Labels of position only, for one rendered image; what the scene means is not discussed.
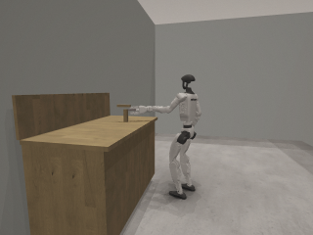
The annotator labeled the right robot thigh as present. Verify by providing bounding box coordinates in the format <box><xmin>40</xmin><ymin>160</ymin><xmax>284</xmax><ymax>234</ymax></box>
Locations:
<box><xmin>179</xmin><ymin>132</ymin><xmax>197</xmax><ymax>164</ymax></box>

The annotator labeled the right robot forearm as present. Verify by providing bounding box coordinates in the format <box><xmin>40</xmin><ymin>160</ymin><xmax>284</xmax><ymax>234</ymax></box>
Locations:
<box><xmin>191</xmin><ymin>116</ymin><xmax>201</xmax><ymax>127</ymax></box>

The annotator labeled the robot right upper arm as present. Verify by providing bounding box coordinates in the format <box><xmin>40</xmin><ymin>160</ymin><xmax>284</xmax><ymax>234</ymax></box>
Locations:
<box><xmin>195</xmin><ymin>94</ymin><xmax>201</xmax><ymax>117</ymax></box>

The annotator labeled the counter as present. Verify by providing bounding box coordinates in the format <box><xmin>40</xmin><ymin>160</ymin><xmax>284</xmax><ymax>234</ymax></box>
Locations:
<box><xmin>12</xmin><ymin>92</ymin><xmax>158</xmax><ymax>235</ymax></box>

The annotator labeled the robot left hand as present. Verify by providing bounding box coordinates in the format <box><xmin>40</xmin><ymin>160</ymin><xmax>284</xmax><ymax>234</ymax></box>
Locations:
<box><xmin>129</xmin><ymin>106</ymin><xmax>148</xmax><ymax>115</ymax></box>

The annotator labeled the robot left upper arm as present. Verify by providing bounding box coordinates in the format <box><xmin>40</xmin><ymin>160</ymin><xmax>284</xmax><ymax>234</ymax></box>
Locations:
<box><xmin>166</xmin><ymin>92</ymin><xmax>188</xmax><ymax>114</ymax></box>

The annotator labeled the left robot forearm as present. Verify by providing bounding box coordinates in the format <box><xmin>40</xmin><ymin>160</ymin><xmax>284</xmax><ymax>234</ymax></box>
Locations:
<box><xmin>147</xmin><ymin>106</ymin><xmax>170</xmax><ymax>114</ymax></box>

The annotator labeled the robot right shin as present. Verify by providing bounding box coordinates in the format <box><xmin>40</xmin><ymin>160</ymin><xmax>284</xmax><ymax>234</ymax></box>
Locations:
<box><xmin>179</xmin><ymin>159</ymin><xmax>192</xmax><ymax>187</ymax></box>

